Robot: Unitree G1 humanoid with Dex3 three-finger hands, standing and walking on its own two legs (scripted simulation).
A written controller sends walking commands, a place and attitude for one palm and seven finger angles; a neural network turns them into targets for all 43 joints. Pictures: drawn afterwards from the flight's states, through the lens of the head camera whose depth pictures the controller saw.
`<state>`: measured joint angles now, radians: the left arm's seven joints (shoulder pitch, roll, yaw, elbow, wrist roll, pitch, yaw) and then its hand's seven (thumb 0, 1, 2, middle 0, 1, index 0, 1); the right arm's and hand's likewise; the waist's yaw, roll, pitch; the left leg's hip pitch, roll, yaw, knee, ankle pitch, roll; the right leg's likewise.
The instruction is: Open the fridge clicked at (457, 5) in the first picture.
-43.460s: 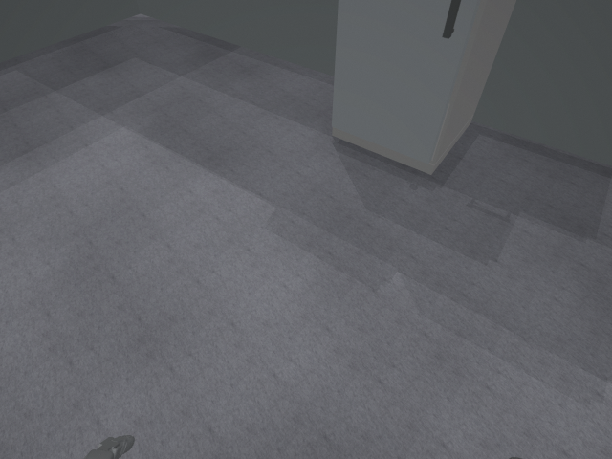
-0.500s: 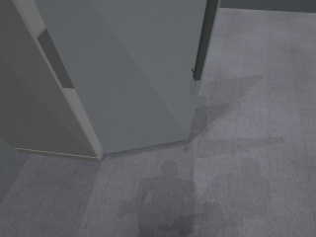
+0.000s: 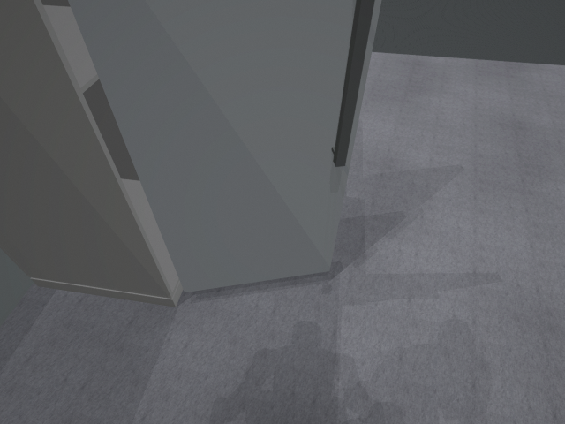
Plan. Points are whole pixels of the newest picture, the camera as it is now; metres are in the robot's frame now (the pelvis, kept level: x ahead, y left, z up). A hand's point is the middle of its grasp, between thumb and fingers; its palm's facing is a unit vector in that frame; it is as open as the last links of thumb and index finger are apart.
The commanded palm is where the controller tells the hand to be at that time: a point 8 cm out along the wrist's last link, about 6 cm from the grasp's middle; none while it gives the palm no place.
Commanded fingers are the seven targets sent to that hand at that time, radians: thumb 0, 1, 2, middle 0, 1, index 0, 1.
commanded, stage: let the arm hang, fingers relaxed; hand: right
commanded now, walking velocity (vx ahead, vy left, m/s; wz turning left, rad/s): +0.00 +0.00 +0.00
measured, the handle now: (347, 89) +0.77 -0.10 +0.11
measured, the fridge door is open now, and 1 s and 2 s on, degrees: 71 71 71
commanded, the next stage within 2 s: look to check the result in 0.24 s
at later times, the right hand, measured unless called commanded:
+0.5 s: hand out of the picture +0.04 -0.21 -0.18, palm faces -0.02 +0.97 -0.23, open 7.4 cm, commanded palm none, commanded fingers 0.00 -0.90 -0.90 0.20 0.30 0.20 0.30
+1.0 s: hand out of the picture +0.10 -0.23 -0.16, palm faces -0.03 +0.95 -0.30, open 7.4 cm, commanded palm none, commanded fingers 0.00 -0.90 -0.90 0.20 0.30 0.20 0.30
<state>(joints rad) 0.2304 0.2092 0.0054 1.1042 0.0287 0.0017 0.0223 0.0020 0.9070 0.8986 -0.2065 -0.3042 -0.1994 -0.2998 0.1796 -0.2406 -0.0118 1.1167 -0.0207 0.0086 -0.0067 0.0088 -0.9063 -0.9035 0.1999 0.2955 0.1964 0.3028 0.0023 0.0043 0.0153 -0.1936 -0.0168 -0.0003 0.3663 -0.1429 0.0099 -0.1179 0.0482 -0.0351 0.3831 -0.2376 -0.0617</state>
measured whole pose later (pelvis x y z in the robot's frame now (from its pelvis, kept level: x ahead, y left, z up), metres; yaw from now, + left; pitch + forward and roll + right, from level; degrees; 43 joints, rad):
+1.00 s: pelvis +0.02 +0.00 +0.00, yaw +0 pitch -2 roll +0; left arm 0.13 0.30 0.01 1.13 0.02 -0.01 0.02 0.00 0.91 0.90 -0.21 -0.30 -0.20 -0.30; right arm 0.09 -0.30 -0.01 1.13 -0.02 -0.01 0.00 0.01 -0.90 -0.90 0.20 0.30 0.20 0.30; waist 0.02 0.01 0.05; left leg -0.15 -0.02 0.00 0.33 -0.15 0.02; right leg -0.06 0.05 -0.03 0.32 -0.23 -0.05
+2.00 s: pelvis +0.03 +0.03 +0.00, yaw +0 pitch -1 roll +0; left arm 0.13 0.32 0.00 1.14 0.02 -0.01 0.02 0.00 0.91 0.90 -0.21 -0.30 -0.20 -0.30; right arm 0.09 -0.32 -0.01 1.14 -0.01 -0.02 0.00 0.01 -0.90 -0.90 0.20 0.30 0.20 0.30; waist 0.02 0.00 0.05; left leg -0.12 -0.05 0.01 0.29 -0.14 0.05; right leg -0.04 0.02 -0.02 0.28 -0.22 -0.02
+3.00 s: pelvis +0.02 +0.02 +0.01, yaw +0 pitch -2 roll +0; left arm 0.13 0.32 0.00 1.14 0.02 -0.01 0.01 0.00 0.91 0.90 -0.21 -0.30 -0.20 -0.30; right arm 0.09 -0.32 -0.01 1.14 -0.01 -0.02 0.00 0.01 -0.90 -0.90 0.20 0.30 0.20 0.30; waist 0.02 0.01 0.05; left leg -0.11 -0.05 0.01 0.28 -0.13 0.04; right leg -0.03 0.02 -0.02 0.27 -0.22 -0.02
